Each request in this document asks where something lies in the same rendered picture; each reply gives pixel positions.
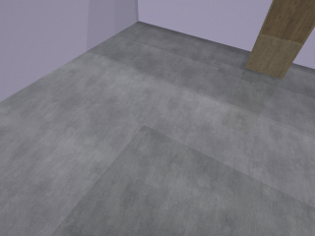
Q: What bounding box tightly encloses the cupboard door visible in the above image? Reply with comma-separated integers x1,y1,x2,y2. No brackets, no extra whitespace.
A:
262,0,315,43

